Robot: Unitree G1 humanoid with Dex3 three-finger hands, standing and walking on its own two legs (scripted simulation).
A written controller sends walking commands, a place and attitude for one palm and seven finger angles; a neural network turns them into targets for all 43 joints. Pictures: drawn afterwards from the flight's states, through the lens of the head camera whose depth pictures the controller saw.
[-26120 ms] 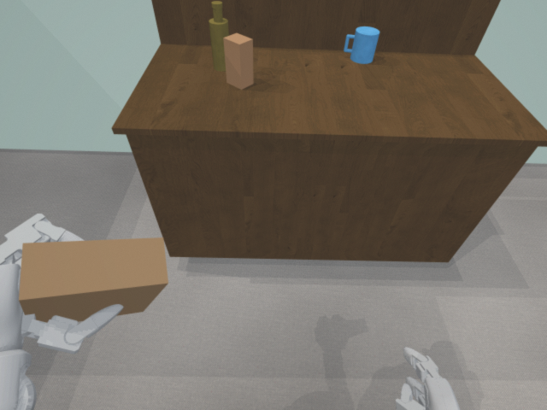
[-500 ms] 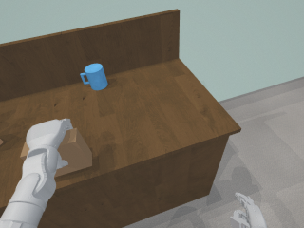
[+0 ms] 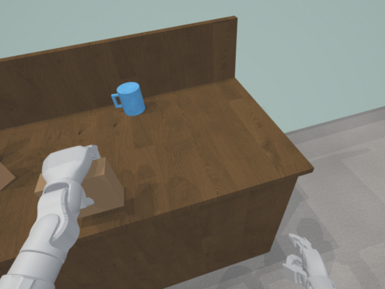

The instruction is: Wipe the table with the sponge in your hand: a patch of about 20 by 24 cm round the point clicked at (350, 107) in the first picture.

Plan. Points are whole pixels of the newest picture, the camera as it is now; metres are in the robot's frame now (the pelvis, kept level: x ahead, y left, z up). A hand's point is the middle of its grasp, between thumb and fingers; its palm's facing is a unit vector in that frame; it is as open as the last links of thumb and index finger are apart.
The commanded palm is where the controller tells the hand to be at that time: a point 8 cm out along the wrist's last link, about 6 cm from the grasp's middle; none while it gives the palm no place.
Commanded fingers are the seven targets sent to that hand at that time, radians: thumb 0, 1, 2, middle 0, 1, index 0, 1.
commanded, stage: move the sponge above the wiping area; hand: left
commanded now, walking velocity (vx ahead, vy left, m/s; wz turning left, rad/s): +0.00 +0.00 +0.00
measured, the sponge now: (88, 195) +0.28 +0.29 +0.04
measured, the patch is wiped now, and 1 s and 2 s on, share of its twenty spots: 0.00 0.00 0.00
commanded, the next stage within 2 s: none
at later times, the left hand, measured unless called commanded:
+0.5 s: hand (81, 175) +0.29 +0.29 +0.10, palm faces +0.04 -0.05 -1.00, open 9.5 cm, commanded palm +0.26 +0.29 +0.16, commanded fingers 0.00 0.10 1.30 -1.20 -1.60 -1.20 -1.60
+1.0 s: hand (67, 180) +0.28 +0.31 +0.10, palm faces +0.03 -0.05 -1.00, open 9.5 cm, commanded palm +0.25 +0.29 +0.16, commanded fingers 0.00 0.10 1.30 -1.20 -1.60 -1.20 -1.60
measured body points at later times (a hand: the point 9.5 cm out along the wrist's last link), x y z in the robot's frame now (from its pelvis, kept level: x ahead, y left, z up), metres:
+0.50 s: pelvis +0.00 +0.00 +0.00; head -0.01 -0.05 +0.45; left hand +0.29 +0.29 +0.15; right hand +0.22 -0.21 -0.10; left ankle +0.02 +0.11 -0.74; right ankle +0.00 -0.09 -0.74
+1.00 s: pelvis +0.00 +0.00 +0.00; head -0.01 -0.05 +0.45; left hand +0.27 +0.31 +0.16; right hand +0.22 -0.23 -0.10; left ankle +0.02 +0.11 -0.74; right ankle +0.00 -0.09 -0.74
